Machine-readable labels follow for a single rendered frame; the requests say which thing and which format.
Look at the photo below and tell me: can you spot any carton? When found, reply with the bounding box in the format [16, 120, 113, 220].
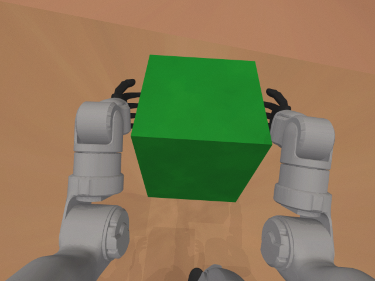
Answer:
[131, 54, 272, 202]

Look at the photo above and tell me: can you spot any left robot hand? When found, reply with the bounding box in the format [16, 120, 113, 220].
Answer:
[111, 79, 141, 129]

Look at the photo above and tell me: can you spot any right robot foot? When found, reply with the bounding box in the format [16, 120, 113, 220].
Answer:
[188, 268, 203, 281]

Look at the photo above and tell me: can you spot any robot left upper arm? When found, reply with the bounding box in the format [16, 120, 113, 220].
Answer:
[6, 203, 129, 281]

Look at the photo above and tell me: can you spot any robot right upper arm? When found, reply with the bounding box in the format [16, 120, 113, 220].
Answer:
[260, 215, 375, 281]

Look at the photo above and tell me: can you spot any right robot thigh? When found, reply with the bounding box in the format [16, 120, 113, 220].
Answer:
[200, 268, 244, 281]

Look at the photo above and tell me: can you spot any left robot forearm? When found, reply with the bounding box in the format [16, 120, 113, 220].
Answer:
[59, 98, 131, 247]

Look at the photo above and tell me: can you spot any right robot forearm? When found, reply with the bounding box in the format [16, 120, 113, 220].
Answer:
[270, 110, 335, 257]

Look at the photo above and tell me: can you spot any right robot hand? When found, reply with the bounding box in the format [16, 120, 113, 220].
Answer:
[264, 88, 291, 130]

